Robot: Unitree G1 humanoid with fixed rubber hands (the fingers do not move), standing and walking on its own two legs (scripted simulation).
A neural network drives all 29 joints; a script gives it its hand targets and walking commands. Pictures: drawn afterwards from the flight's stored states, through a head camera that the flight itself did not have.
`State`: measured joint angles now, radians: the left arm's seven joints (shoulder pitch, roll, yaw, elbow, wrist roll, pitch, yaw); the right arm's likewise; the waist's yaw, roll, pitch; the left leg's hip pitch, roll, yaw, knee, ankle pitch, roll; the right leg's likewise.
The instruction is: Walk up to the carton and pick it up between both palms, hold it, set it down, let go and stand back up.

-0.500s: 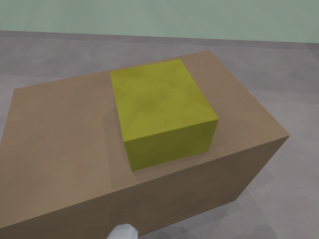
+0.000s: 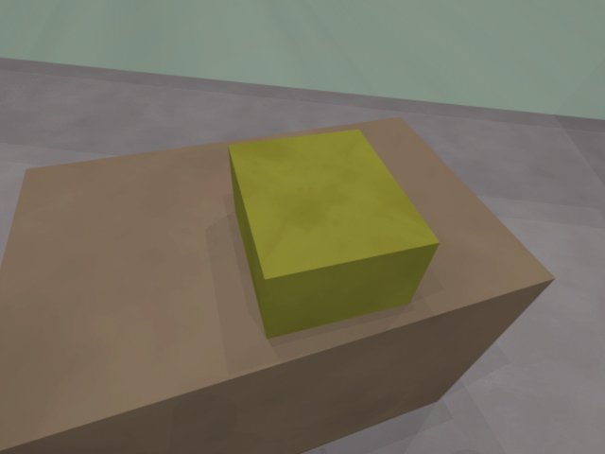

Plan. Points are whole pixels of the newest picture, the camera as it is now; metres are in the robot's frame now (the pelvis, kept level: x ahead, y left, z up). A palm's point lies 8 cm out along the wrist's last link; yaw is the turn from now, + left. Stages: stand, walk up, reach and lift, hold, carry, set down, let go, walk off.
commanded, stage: walk up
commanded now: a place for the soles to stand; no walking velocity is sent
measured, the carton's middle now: (317, 223) +0.49 -0.03 +0.00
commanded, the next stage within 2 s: none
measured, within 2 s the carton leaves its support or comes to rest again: neither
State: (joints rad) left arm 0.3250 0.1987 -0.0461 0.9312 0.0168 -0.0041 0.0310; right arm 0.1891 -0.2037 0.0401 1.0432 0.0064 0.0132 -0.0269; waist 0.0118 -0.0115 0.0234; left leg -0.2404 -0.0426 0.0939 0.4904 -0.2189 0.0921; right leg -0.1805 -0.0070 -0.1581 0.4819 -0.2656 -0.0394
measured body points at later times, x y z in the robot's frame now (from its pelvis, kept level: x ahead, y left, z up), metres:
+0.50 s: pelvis -0.01 +0.01 +0.01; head +0.00 +0.00 +0.46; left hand -0.03 +0.25 -0.15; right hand -0.04 -0.23 -0.15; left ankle +0.03 +0.06 -0.74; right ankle +0.00 -0.09 -0.74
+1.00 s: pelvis +0.01 -0.02 +0.01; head +0.03 -0.02 +0.45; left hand +0.02 +0.20 -0.15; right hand +0.00 -0.26 -0.15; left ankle +0.03 +0.06 -0.74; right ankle +0.00 -0.09 -0.74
